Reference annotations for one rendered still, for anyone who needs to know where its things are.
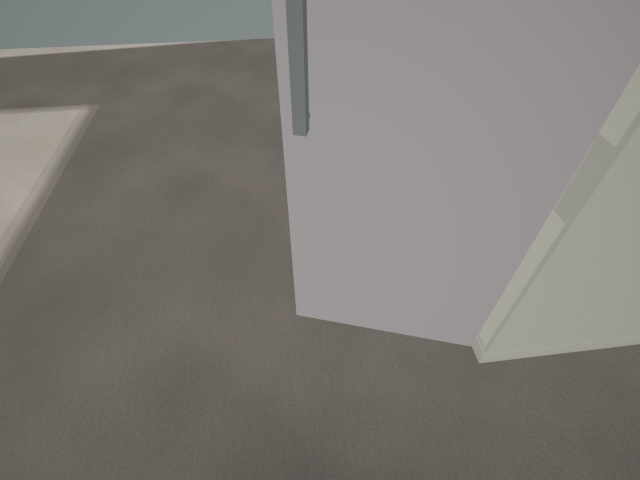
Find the handle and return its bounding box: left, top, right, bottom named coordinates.
left=285, top=0, right=310, bottom=136

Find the fridge door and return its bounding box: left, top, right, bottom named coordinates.
left=271, top=0, right=640, bottom=347

